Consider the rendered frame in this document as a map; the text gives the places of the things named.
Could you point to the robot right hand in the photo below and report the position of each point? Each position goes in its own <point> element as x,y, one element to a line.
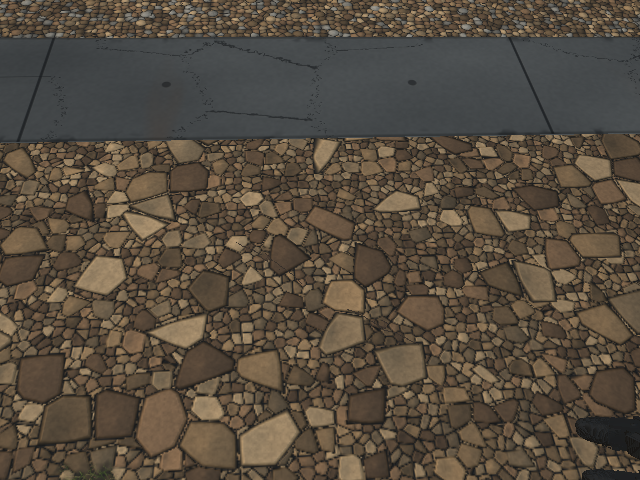
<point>620,434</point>

